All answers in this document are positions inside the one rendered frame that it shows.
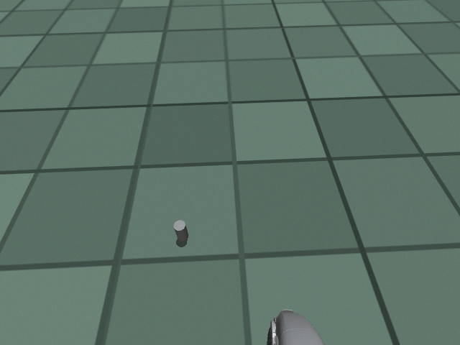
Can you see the can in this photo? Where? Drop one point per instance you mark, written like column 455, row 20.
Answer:
column 181, row 230

